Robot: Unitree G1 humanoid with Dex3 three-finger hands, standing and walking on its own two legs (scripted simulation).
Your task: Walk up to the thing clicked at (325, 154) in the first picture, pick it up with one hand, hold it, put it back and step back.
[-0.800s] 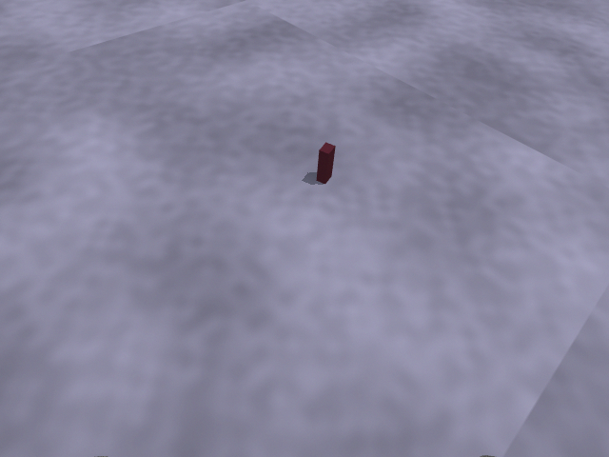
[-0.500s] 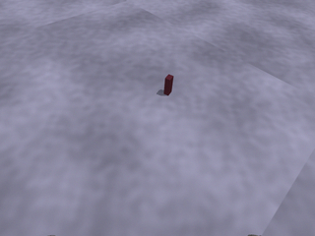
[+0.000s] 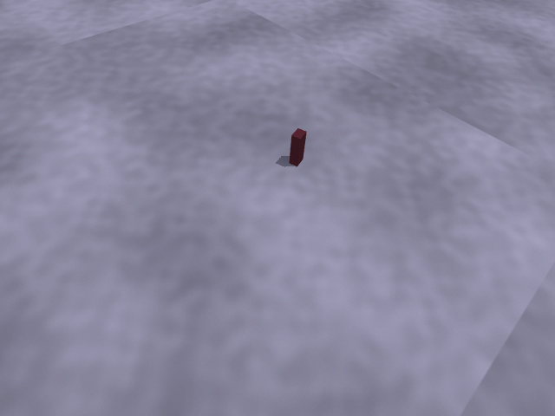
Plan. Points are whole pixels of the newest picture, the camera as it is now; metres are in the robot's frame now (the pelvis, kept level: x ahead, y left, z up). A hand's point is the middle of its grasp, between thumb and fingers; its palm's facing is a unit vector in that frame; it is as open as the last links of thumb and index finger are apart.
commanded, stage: stand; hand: left
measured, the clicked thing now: (297, 147) +1.37 -0.15 -0.69
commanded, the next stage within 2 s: walk up in 0.32 s
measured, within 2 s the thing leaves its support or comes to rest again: neither
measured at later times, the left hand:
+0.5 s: hand out of the picture +0.11 +0.26 -0.15, palm faces -0.11 -0.93 -0.36, open 7.4 cm
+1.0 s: hand (185, 336) +0.26 +0.16 -0.16, palm faces -0.17 -0.93 -0.32, open 7.4 cm
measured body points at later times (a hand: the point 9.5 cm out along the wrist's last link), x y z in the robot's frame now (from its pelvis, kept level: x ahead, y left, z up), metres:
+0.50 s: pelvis +0.02 -0.02 +0.00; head +0.03 -0.02 +0.45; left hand +0.11 +0.30 -0.12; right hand +0.07 -0.35 -0.12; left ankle +0.00 +0.12 -0.75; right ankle +0.04 -0.16 -0.71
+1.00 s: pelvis +0.20 -0.10 -0.01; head +0.20 -0.10 +0.44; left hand +0.27 +0.20 -0.14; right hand +0.22 -0.44 -0.12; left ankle +0.35 +0.01 -0.72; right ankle +0.14 -0.22 -0.75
